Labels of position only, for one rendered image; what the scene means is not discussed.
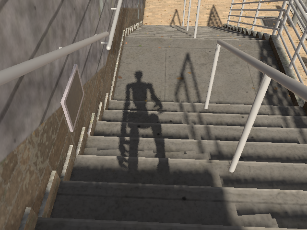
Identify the stairs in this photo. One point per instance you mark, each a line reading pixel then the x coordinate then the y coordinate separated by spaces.
pixel 164 166
pixel 177 31

